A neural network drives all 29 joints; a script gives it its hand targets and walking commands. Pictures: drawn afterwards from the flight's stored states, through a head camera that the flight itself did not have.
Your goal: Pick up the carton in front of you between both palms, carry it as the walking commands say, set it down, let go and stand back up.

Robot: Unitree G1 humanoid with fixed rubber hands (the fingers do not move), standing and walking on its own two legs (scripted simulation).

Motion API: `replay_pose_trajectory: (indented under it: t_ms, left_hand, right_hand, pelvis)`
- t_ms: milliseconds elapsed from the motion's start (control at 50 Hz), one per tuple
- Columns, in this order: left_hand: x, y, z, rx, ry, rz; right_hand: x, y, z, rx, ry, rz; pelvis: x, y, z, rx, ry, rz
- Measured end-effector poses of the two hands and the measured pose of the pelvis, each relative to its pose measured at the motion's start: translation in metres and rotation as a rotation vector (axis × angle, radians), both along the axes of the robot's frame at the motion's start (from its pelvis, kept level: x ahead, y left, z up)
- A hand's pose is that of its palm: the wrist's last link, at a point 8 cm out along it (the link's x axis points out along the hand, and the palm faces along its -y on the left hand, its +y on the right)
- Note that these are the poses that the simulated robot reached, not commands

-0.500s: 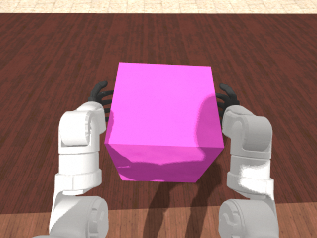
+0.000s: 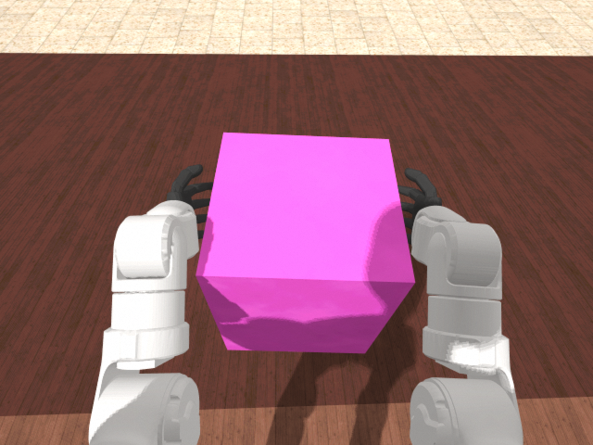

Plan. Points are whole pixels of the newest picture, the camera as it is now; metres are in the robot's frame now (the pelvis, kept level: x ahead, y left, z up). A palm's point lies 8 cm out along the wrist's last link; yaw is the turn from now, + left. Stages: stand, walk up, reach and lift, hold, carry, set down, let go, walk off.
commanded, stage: carry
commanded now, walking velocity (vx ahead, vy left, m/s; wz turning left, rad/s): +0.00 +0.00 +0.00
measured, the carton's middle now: (301, 253) +0.36 +0.00 +0.04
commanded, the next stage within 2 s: none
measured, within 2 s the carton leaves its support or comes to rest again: neither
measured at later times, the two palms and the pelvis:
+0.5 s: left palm (165, 256) +0.30 +0.15 +0.13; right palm (441, 261) +0.30 -0.15 +0.13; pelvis -0.05 +0.00 +0.00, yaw +0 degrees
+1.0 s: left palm (164, 272) +0.28 +0.15 +0.13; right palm (444, 278) +0.28 -0.15 +0.13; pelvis -0.07 +0.00 +0.00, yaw +0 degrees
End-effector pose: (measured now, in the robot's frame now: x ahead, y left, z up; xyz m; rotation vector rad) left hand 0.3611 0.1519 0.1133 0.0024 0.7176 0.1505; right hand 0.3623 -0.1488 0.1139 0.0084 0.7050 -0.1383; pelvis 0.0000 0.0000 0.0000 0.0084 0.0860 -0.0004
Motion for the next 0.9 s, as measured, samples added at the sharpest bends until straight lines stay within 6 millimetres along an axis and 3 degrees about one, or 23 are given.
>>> replay_pose_trajectory:
  t_ms: [400, 900]
  left_hand:
    - [-0.056, 0.0, 0.016, 0.022, 0.022, -0.027]
    - [-0.079, 0.0, 0.012, 0.029, 0.044, -0.038]
  right_hand:
    - [-0.057, 0.0, 0.017, -0.023, 0.021, 0.012]
    - [-0.081, 0.001, 0.014, -0.032, 0.044, 0.017]
  pelvis:
    - [-0.039, 0.002, 0.0, -0.005, -0.055, -0.005]
    - [-0.066, 0.003, 0.0, -0.009, -0.055, -0.007]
